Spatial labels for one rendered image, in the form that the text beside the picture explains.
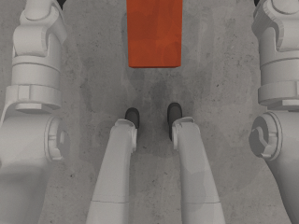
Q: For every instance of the left robot hand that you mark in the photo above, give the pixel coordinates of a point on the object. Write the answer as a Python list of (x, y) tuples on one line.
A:
[(61, 2)]

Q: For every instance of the left robot forearm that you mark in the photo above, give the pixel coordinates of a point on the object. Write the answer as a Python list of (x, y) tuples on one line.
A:
[(36, 61)]

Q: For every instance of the left robot upper arm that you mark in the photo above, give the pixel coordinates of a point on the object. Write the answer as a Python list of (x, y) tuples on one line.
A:
[(30, 147)]

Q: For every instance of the right robot shin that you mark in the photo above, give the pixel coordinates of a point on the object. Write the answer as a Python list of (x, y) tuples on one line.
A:
[(186, 119)]

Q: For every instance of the robot left thigh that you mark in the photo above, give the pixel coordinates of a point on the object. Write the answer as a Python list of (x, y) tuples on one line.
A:
[(110, 200)]

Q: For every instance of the right robot upper arm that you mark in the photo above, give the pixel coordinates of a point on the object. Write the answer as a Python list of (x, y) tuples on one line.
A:
[(274, 137)]

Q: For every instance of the carton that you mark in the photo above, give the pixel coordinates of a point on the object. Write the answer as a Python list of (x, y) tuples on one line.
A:
[(154, 33)]

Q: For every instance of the right robot forearm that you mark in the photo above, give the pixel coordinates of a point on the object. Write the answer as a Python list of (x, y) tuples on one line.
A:
[(276, 26)]

